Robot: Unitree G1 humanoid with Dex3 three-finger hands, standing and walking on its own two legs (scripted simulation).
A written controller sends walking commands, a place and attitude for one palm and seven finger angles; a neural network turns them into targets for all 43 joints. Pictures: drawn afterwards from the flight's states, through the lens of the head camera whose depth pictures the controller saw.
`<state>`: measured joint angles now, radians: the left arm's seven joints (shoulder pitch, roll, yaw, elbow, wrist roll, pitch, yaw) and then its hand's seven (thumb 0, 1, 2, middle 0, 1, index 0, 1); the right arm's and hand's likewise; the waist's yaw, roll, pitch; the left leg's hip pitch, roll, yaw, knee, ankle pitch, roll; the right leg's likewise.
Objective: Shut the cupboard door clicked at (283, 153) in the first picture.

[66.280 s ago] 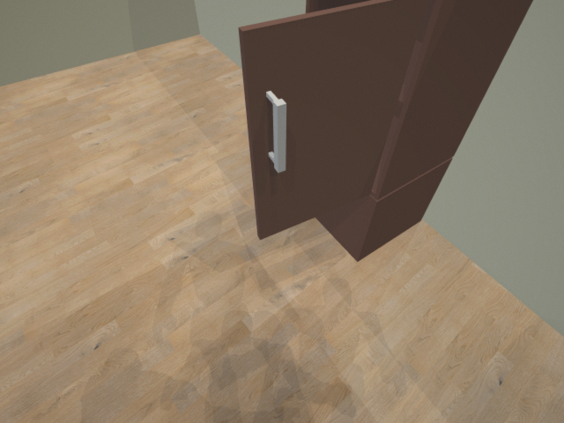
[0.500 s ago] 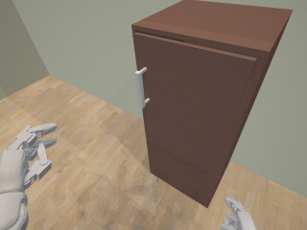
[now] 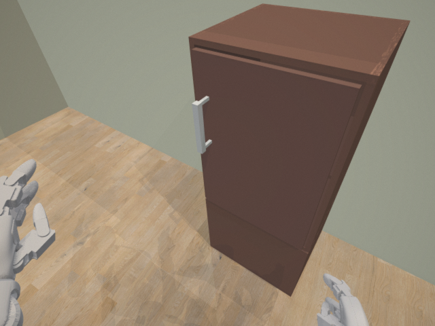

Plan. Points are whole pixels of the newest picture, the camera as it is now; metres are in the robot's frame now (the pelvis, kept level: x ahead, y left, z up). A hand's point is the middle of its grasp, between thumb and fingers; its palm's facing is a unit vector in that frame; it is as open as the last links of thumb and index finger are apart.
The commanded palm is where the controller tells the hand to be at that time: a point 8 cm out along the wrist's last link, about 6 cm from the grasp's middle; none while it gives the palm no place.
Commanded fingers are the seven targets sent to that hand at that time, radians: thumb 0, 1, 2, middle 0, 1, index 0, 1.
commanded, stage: step back with the hand held close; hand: left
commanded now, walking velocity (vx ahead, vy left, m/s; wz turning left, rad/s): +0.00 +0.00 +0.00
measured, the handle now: (203, 125) +0.64 +0.12 +0.04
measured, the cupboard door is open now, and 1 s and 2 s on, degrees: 0 0 0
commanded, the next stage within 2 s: stop stepping back and stand still in 1.58 s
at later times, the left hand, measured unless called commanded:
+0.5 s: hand (32, 244) +0.17 +0.29 +0.15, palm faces +0.38 -0.78 -0.49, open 7.4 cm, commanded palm +0.11 +0.32 +0.17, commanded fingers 0.00 0.90 0.90 -0.20 -0.30 -0.20 -0.30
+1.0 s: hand out of the picture +0.09 +0.29 +0.16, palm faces +0.47 -0.78 -0.41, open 7.4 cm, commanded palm +0.03 +0.33 +0.17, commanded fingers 0.00 0.90 0.90 -0.20 -0.30 -0.20 -0.30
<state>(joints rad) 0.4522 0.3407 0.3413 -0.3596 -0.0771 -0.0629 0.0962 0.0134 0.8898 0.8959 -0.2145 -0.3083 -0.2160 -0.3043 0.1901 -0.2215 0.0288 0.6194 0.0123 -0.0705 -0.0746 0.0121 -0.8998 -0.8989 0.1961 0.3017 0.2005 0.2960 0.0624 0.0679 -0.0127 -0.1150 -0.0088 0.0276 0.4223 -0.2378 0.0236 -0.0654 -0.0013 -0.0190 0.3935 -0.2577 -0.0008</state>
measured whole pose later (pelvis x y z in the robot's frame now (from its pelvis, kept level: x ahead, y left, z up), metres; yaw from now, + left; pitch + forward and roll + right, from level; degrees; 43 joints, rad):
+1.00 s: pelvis -0.11 +0.03 -0.02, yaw +1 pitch +0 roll -2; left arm 0.51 0.39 0.43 -0.52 -0.03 -0.26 0.17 0.01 0.89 0.90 -0.21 -0.31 -0.21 -0.30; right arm 0.23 -0.22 0.00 0.61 0.00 -0.05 -0.07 0.01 -0.90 -0.90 0.20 0.30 0.20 0.30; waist 0.00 0.00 0.01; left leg -0.49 -0.02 0.04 0.67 -0.28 0.05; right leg -0.41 -0.01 -0.01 0.60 -0.19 0.02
